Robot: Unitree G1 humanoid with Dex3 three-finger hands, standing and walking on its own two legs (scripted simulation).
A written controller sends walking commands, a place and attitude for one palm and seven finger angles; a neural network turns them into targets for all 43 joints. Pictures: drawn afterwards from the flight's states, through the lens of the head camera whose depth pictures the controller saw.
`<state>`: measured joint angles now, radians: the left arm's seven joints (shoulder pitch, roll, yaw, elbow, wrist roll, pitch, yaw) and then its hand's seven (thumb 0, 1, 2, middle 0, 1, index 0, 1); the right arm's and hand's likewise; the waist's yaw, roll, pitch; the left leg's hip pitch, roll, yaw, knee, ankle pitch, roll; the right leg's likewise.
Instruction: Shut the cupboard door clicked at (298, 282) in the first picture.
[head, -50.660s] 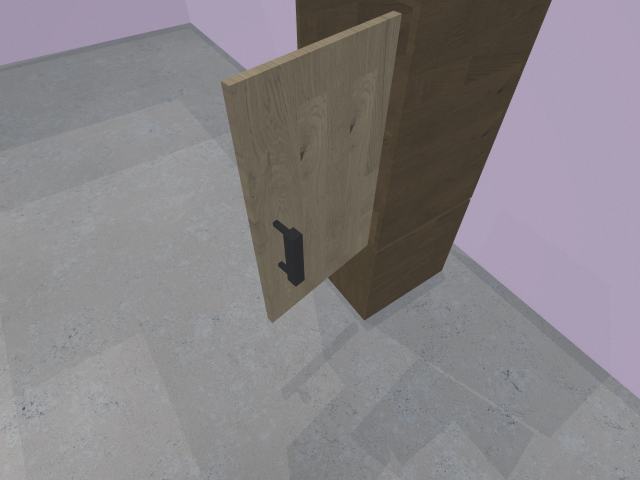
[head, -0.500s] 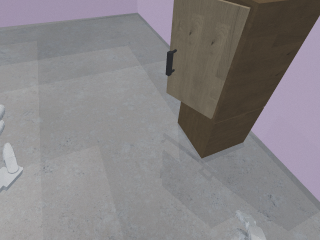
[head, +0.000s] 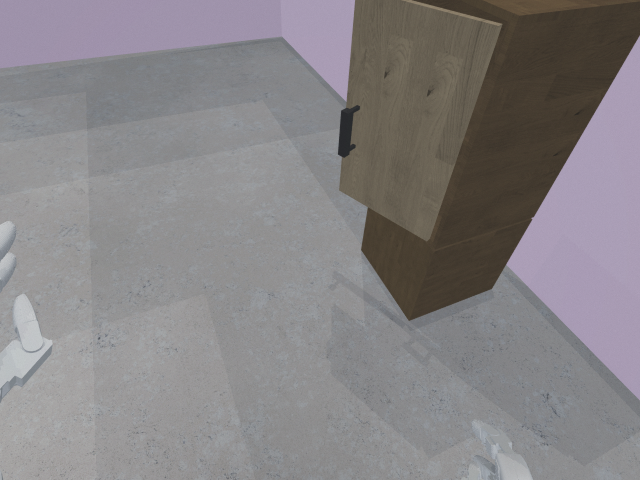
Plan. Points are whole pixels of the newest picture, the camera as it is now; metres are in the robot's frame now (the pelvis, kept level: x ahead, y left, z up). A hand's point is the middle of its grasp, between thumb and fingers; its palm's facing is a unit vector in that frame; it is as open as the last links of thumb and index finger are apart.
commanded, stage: let the arm hang, fingers relaxed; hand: left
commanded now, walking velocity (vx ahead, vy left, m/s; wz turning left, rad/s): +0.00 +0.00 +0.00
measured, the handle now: (350, 130) +1.03 -0.03 -0.10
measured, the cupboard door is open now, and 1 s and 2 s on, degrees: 24 24 24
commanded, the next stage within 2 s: look to check the result in 1.20 s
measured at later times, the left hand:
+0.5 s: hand out of the picture -0.01 +0.18 -0.18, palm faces +0.00 -0.99 -0.16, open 7.1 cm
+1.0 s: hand out of the picture +0.00 +0.20 -0.17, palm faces +0.01 -0.97 -0.23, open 7.3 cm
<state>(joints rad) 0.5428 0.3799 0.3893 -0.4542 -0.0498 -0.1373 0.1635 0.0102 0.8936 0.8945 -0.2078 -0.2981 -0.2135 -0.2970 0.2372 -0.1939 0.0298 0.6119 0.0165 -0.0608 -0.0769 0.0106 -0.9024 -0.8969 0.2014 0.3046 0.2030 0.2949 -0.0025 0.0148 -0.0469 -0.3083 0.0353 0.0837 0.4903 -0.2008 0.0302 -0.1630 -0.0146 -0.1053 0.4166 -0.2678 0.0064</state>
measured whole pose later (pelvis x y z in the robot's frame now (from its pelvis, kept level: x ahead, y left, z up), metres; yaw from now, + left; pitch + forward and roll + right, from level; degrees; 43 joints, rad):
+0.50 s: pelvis -0.01 +0.00 +0.00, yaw +1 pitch -1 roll -1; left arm 0.31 0.21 0.00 1.03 0.01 0.04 0.01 0.00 0.96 0.89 -0.20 -0.30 -0.21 -0.30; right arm 0.27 -0.25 0.02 1.03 -0.02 0.03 -0.01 0.01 -0.91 -0.90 0.20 0.30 0.20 0.29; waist -0.01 -0.05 0.06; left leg -0.28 0.02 0.08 0.48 -0.19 0.03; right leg -0.15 -0.03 -0.11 0.45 -0.28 0.00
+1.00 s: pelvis -0.01 +0.01 +0.00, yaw +0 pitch -2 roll +0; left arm 0.27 0.19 0.02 1.12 0.02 0.01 0.02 0.00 0.91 0.89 -0.20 -0.30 -0.20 -0.29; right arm 0.25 -0.18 0.00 1.11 -0.02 0.00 -0.02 0.00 -0.91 -0.90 0.20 0.30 0.20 0.29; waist -0.01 0.02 0.02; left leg -0.22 0.00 0.11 0.40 -0.15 0.04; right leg -0.12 -0.05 -0.09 0.41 -0.25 0.01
